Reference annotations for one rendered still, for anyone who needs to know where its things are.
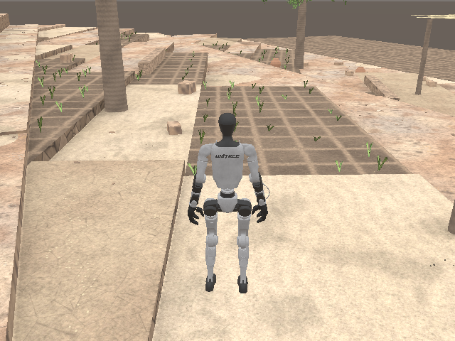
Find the right robot upper arm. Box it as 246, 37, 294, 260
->
242, 144, 260, 183

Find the left robot forearm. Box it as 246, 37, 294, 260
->
189, 173, 203, 207

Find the humanoid robot torso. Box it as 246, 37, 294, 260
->
211, 140, 244, 213

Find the robot right foot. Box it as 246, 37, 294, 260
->
237, 275, 248, 293

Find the right robot forearm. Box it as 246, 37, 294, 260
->
252, 172, 266, 206

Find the right robot hand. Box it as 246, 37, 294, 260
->
252, 203, 268, 223

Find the left robot upper arm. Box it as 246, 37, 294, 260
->
196, 144, 213, 184

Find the left robot hand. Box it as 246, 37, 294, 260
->
188, 206, 204, 225

